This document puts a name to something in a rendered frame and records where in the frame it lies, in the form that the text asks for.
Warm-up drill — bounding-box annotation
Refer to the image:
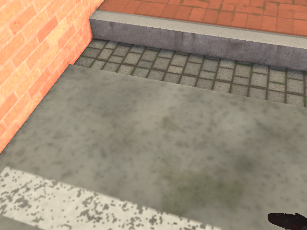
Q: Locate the right robot hand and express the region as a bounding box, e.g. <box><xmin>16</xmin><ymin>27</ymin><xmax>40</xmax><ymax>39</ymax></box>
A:
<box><xmin>268</xmin><ymin>213</ymin><xmax>307</xmax><ymax>230</ymax></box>

